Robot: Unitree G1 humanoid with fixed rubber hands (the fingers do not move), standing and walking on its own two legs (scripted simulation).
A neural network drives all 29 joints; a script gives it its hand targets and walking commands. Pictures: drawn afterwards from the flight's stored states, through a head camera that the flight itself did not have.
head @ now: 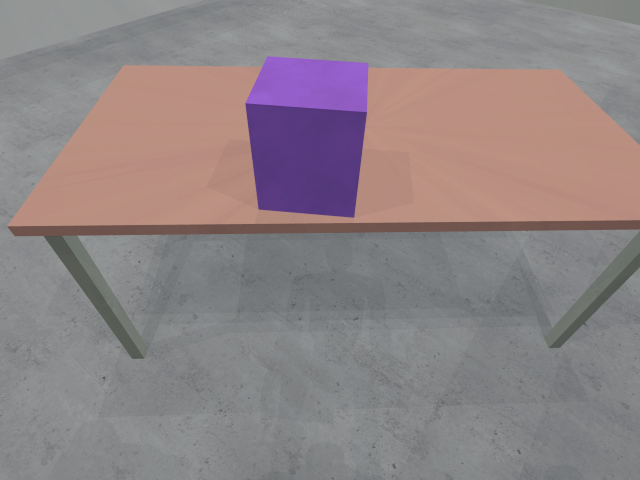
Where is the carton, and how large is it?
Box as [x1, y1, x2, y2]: [245, 56, 367, 217]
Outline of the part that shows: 267,56 245,103 258,208 353,217 366,115 367,63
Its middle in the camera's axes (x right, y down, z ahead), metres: -0.02 -0.21 +0.82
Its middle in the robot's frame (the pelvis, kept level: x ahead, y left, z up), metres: +0.76 +0.04 +0.01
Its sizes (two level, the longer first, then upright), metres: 0.210 0.200 0.250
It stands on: a table, 0.66 m high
